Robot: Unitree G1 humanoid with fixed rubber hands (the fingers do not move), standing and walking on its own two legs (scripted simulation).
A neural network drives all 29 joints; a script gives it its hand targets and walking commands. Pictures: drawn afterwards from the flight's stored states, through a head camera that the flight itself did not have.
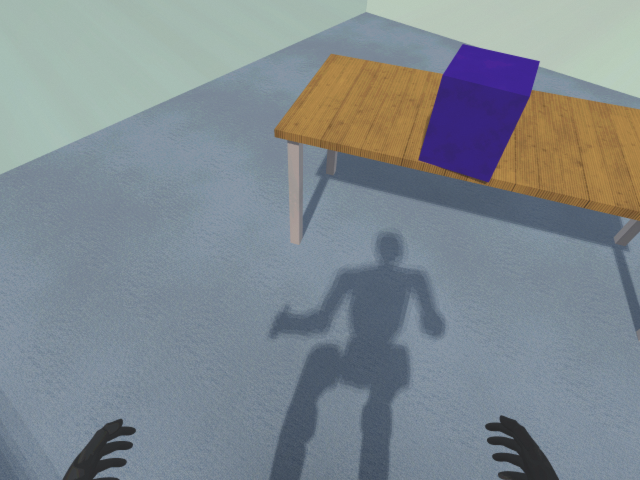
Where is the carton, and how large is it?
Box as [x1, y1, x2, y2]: [419, 44, 539, 181]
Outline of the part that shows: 462,44 442,75 419,156 419,160 488,181 528,99 539,61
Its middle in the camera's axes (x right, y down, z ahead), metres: +0.43 -0.34 +1.04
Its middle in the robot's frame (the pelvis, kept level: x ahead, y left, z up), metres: +1.00 -0.43 -0.07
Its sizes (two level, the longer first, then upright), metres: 0.210 0.200 0.250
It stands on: a table, 0.56 m high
